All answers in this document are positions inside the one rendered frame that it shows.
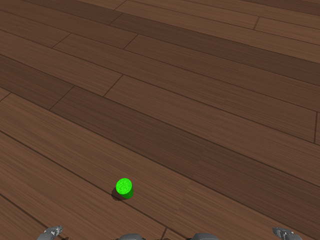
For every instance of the cup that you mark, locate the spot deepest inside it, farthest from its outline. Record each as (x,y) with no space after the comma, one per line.
(125,188)

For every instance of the left robot hand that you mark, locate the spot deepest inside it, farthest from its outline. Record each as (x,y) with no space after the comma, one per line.
(50,233)

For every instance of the right robot hand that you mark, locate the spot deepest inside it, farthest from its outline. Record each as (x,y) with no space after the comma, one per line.
(285,234)

